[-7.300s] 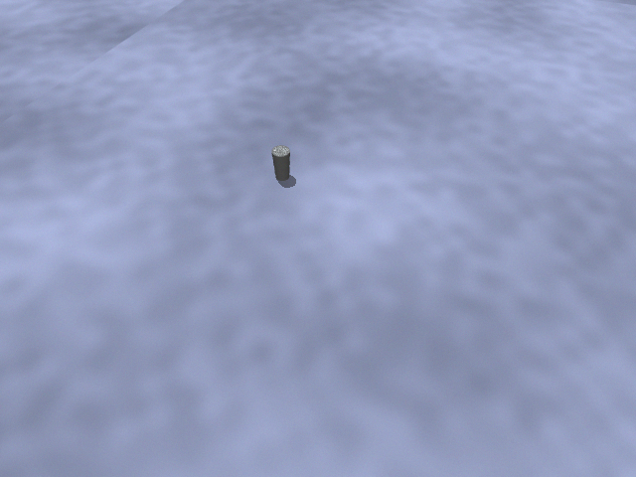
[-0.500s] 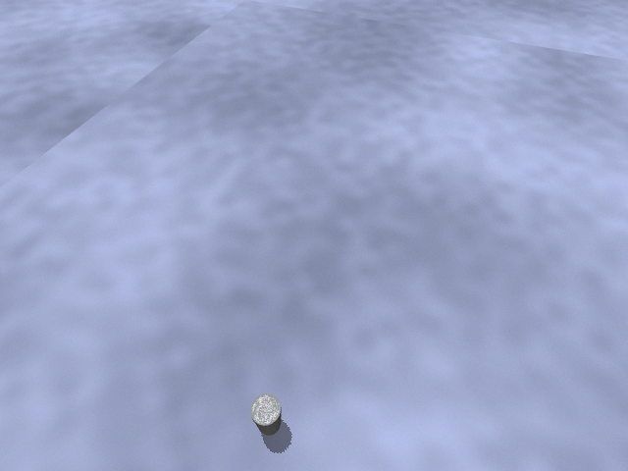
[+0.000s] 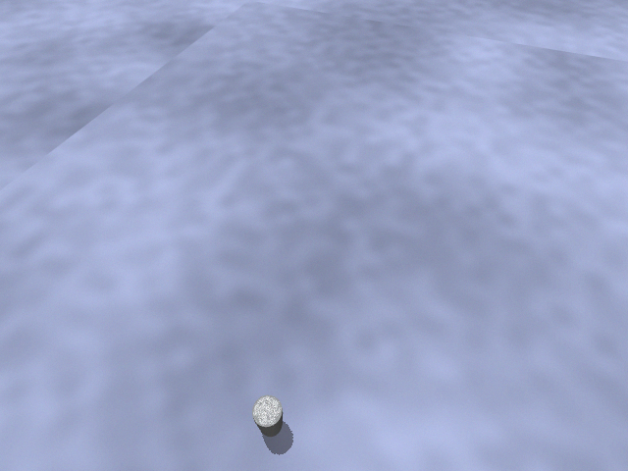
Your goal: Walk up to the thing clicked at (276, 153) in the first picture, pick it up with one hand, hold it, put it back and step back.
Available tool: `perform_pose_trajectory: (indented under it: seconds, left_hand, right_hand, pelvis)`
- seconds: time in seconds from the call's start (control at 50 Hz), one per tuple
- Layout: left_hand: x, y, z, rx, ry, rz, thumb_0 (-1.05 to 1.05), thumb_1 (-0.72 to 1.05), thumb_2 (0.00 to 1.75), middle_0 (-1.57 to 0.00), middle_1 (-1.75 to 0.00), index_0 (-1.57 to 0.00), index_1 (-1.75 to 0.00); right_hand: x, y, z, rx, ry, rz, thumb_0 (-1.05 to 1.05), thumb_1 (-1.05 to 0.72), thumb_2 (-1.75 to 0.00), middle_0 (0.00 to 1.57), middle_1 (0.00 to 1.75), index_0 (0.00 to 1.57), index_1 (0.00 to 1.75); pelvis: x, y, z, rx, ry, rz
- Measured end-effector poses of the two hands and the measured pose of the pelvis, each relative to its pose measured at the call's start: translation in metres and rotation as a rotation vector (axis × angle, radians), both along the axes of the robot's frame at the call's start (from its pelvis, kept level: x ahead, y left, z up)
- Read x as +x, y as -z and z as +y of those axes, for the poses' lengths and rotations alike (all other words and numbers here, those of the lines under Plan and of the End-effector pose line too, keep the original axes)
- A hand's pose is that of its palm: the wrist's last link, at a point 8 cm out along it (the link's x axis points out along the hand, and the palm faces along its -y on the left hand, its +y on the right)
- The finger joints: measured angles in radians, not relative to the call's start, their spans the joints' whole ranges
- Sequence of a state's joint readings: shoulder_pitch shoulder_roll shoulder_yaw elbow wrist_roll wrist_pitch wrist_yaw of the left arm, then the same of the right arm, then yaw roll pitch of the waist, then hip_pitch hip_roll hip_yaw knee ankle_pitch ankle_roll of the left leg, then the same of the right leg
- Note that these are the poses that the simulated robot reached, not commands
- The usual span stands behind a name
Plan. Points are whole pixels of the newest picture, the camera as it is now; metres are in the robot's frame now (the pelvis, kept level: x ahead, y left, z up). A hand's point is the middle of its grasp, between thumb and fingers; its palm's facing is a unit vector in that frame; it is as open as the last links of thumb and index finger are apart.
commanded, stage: stand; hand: left
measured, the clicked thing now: (269, 418) +0.36 +0.13 -0.71
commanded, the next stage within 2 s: go down in 0.72 s
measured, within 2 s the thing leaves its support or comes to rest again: neither
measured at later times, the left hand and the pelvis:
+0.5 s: hand out of the picture +0.07 +0.25 -0.16, palm faces -0.03 -0.94 -0.34, open 7.4 cm; pelvis +0.00 +0.00 +0.00, yaw +0 degrees
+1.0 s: hand out of the picture +0.13 +0.25 -0.17, palm faces +0.05 -0.95 -0.31, open 9.6 cm; pelvis -0.02 +0.00 -0.01, yaw +1 degrees
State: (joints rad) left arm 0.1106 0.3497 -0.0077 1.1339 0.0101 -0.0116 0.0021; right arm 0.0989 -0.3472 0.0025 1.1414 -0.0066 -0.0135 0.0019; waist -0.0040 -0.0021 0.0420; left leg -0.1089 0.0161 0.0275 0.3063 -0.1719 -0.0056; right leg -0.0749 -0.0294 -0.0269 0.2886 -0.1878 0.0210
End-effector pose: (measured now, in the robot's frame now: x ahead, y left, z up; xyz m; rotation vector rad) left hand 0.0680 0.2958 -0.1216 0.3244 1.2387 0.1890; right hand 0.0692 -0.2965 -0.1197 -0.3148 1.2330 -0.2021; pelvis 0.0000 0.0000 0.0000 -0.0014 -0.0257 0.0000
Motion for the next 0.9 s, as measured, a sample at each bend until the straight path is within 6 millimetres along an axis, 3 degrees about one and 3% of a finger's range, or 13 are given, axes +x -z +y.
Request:
perform_pose_trajectory:
  seconds: [0.84,0.9]
  left_hand:
    - [-0.002,0.000,-0.001,-0.002,-0.007,0.000,0.01,0.90,0.90,-0.20,-0.29,-0.20,-0.30]
    - [0.013,0.000,-0.004,-0.007,-0.040,-0.077,0.01,0.86,0.86,-0.17,-0.26,-0.17,-0.26]
  right_hand:
    - [0.000,0.000,-0.002,-0.004,-0.006,-0.001,0.00,-0.90,-0.90,0.21,0.30,0.20,0.30]
    - [0.005,-0.001,0.004,-0.001,-0.006,-0.076,0.01,-0.91,-0.90,0.20,0.30,0.20,0.30]
  pelvis:
    - [0.000,0.000,-0.001,0.000,-0.001,-0.006]
    - [-0.005,0.003,-0.001,-0.002,-0.013,0.026]
